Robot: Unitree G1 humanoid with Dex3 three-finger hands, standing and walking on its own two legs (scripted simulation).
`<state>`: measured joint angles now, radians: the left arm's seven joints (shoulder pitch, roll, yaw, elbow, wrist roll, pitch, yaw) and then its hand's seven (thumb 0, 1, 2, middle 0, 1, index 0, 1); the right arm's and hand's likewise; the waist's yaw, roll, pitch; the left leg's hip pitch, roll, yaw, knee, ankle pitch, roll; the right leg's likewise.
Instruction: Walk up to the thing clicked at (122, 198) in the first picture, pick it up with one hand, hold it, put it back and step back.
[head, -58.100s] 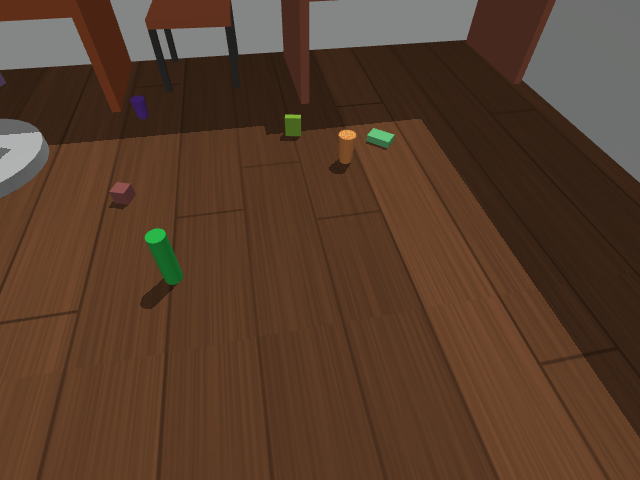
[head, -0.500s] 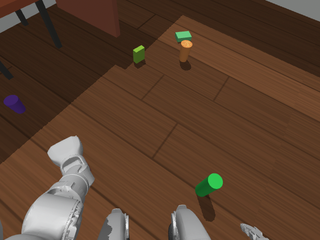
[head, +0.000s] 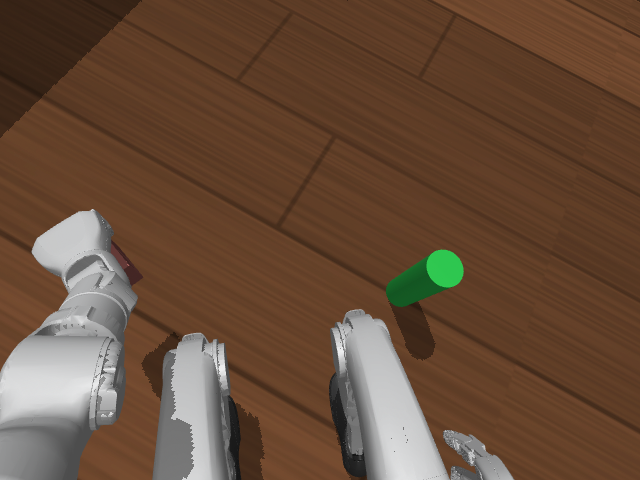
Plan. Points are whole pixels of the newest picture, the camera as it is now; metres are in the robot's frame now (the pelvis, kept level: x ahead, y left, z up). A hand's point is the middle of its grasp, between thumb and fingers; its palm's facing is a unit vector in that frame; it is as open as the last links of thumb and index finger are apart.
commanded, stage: crouch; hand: left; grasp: from above
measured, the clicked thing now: (102, 269) +0.42 +0.26 -0.19
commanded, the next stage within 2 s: lower in 0.80 s
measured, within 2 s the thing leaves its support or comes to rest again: neither
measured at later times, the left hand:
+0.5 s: hand (120, 270) +0.43 +0.26 -0.25, palm faces -0.34 -0.25 -0.91, open 9.7 cm
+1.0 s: hand (128, 270) +0.44 +0.26 -0.30, palm faces -0.34 -0.25 -0.91, open 9.7 cm
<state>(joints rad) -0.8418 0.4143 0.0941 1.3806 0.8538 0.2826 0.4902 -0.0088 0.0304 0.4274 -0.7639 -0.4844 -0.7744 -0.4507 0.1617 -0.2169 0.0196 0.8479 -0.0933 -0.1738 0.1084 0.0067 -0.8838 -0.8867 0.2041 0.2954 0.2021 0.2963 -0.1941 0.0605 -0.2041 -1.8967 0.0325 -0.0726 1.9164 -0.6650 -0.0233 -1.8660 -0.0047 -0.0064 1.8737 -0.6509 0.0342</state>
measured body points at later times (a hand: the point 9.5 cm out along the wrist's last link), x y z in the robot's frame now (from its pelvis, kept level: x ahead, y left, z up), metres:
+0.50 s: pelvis -0.02 +0.00 -0.09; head +0.21 +0.02 +0.30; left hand +0.45 +0.26 -0.20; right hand +0.02 -0.27 -0.22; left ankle +0.07 +0.13 -0.45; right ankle +0.08 -0.14 -0.45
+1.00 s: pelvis -0.02 +0.00 -0.14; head +0.22 +0.02 +0.24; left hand +0.46 +0.27 -0.25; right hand -0.01 -0.27 -0.26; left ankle +0.07 +0.13 -0.45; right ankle +0.08 -0.14 -0.45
